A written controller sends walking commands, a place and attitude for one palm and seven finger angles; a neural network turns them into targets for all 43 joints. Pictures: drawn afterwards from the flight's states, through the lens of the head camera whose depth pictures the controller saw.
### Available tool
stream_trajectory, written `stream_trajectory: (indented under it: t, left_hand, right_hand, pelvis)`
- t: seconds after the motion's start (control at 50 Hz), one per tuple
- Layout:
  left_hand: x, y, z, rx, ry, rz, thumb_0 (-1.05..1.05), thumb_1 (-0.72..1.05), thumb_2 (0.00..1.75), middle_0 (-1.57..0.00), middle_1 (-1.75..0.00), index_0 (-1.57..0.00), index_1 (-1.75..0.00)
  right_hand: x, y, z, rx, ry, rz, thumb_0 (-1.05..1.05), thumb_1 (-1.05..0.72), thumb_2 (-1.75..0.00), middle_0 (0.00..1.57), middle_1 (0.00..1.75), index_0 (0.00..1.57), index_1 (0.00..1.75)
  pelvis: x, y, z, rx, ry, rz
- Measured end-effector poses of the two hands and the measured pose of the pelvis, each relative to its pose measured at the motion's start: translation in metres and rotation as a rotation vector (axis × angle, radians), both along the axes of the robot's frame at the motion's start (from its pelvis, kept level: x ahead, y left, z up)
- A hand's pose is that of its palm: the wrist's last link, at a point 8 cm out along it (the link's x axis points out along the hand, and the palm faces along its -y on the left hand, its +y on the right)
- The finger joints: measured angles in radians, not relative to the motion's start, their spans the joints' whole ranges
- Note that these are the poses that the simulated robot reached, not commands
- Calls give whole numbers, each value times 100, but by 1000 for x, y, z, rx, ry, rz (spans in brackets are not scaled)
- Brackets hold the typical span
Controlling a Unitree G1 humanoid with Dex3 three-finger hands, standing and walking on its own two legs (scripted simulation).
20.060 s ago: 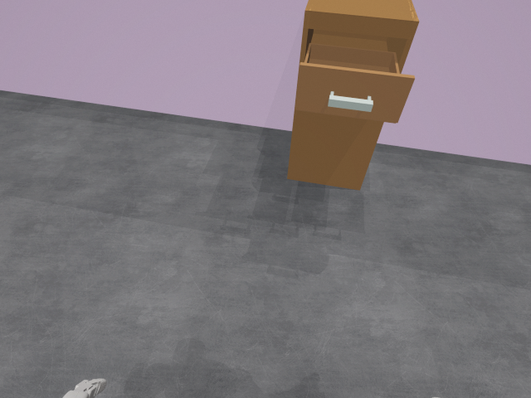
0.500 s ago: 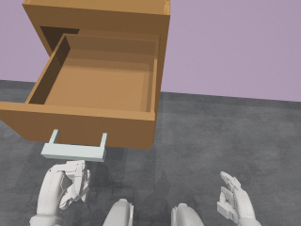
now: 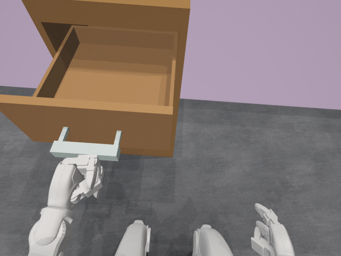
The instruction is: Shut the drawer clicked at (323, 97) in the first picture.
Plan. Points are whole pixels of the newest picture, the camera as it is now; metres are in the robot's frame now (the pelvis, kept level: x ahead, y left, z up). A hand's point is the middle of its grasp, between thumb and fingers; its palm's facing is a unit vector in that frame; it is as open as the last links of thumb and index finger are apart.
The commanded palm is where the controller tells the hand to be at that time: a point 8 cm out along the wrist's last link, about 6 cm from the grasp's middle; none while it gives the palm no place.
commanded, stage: push the drawer shut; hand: left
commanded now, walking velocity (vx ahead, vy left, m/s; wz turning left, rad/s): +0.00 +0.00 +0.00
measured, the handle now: (89, 141) +0.35 +0.20 +0.05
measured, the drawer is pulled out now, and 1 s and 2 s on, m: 0.26 0.13 0.02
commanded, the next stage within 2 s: none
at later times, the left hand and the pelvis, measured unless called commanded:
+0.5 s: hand (106, 151) +0.33 +0.16 +0.05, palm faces -0.06 -1.00 -0.04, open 3.3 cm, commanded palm +0.33 +0.21 +0.06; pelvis +0.00 +0.02 +0.01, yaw -1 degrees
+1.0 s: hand (115, 126) +0.40 +0.15 +0.05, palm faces -0.03 -1.00 -0.05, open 3.3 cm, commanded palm +0.39 +0.20 +0.06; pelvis +0.00 +0.01 +0.01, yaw -1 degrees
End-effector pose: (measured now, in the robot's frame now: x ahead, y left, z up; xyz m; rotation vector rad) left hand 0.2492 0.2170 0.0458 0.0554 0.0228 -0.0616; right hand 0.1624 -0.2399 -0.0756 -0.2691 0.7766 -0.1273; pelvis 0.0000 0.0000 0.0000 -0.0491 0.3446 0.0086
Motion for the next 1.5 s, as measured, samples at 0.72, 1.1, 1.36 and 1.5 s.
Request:
stream_trajectory:
  t: [0.72, 1.1, 1.36, 1.5]
  left_hand:
    - [87, -7, 1, -14, -16, 13, 2, 88, 95, -140, -160, -140, -160]
    - [143, -9, 3, -4, -3, 30, 4, 87, 94, -140, -160, -140, -160]
    - [169, -5, 4, -14, -6, 26, 5, 83, 92, -140, -160, -140, -160]
    - [185, -3, 3, -17, -12, 27, 4, 80, 91, -140, -160, -140, -160]
  right_hand:
    - [-30, 9, -5, 15, 161, -37, 1, -90, -90, 21, 30, 21, 30]
    - [-65, -12, -11, 4, 268, -114, 1, -90, -90, 21, 30, 21, 30]
    - [-100, -18, -16, -2, 359, -161, 1, -91, -90, 21, 30, 20, 30]
    - [-112, -16, -19, -8, 390, -172, 1, -91, -90, 21, 30, 21, 30]
  pelvis:
    - [2, 15, 13, 13, 6, -14]
    - [1, 3, 14, 21, 23, -26]
    - [-1, 2, 13, 21, 40, -34]
    - [-4, 5, 10, 17, 53, -35]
